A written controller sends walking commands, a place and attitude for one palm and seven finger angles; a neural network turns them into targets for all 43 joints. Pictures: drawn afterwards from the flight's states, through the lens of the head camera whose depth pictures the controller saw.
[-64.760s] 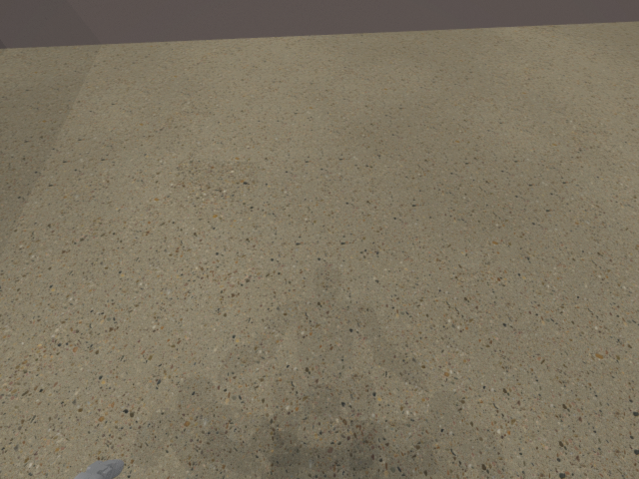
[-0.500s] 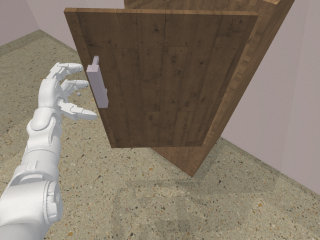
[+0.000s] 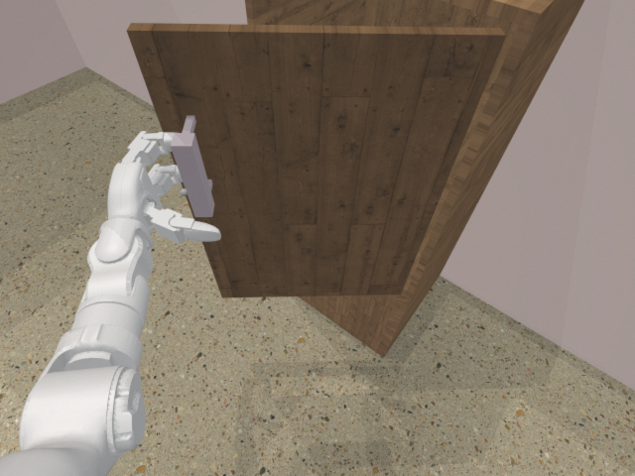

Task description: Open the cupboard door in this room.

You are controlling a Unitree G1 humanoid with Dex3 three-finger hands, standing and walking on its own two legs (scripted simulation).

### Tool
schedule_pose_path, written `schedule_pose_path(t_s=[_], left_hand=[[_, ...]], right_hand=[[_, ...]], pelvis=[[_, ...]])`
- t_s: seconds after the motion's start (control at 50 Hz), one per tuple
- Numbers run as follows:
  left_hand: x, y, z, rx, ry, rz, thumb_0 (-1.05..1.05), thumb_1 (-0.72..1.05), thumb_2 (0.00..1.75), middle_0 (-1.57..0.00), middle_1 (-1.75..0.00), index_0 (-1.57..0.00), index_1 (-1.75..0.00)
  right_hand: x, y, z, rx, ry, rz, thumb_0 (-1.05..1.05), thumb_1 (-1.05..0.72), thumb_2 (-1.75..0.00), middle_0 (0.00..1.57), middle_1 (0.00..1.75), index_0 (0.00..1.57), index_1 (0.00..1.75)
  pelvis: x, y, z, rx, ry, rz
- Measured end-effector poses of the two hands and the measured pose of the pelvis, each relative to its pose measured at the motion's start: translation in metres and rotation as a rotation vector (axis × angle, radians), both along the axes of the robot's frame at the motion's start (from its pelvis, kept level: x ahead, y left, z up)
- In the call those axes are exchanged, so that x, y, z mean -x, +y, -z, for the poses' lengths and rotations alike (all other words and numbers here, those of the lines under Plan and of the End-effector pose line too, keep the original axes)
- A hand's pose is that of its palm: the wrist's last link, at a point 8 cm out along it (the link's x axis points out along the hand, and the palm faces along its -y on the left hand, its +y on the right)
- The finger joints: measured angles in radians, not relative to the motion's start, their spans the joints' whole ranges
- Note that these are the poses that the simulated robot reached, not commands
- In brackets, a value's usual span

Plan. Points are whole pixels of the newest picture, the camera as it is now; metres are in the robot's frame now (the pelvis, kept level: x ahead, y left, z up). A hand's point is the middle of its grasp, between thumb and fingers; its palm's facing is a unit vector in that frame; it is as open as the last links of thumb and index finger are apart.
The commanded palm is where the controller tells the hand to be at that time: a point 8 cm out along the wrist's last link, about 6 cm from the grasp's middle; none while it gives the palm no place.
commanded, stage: slide the fingers in behind the handle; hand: left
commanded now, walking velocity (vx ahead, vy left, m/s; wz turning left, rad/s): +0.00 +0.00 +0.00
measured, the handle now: (197, 167) +0.50 +0.16 +0.11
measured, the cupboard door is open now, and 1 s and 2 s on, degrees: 40 39 41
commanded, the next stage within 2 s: close the thumb around the handle in 0.88 s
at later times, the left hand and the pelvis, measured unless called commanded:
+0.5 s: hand (212, 190) +0.45 +0.13 +0.11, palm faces +0.03 -1.00 +0.00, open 14.0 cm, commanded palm +0.42 +0.18 +0.11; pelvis +0.00 -0.01 +0.00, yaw +0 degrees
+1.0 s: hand (212, 190) +0.45 +0.13 +0.11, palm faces +0.05 -1.00 -0.01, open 14.0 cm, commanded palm +0.42 +0.17 +0.11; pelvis +0.00 -0.01 +0.00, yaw +0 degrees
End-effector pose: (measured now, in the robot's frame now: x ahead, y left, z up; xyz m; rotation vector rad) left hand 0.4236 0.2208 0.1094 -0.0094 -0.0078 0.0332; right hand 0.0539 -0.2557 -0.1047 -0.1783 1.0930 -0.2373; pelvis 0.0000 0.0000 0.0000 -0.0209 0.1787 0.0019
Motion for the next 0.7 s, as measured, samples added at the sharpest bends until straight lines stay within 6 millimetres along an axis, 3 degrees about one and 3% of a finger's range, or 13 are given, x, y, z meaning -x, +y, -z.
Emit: schedule_pose_path(t_s=[0.38, 0.5, 0.7], left_hand=[[-0.004, -0.021, 0.001, -0.002, 0.001, -0.002, -0.02, -0.5, 0.3, -0.3, -1.21, -0.3, -1.2], [-0.006, -0.034, 0.003, -0.005, 0.002, 0.005, -0.02, -0.5, 0.3, -0.3, -1.21, -0.3, -1.2], [-0.004, -0.035, 0.001, -0.011, -0.006, -0.017, -0.02, -0.5, 0.3, -0.3, -1.21, -0.3, -1.2]], right_hand=[[0.017, -0.008, 0.004, -0.009, 0.039, 0.021, 0.01, -0.91, -0.9, 0.21, 0.3, 0.2, 0.3], [0.017, -0.009, 0.005, -0.012, 0.037, 0.02, 0.01, -0.91, -0.9, 0.21, 0.3, 0.2, 0.3], [0.013, -0.007, 0.006, -0.028, 0.025, 0.016, 0.01, -0.91, -0.9, 0.21, 0.3, 0.2, 0.3]], pelvis=[[0.001, -0.007, 0.0, -0.005, 0.002, 0.003], [0.002, -0.007, 0.0, -0.006, 0.003, 0.001], [0.001, -0.009, 0.0, -0.009, 0.0, 0.005]])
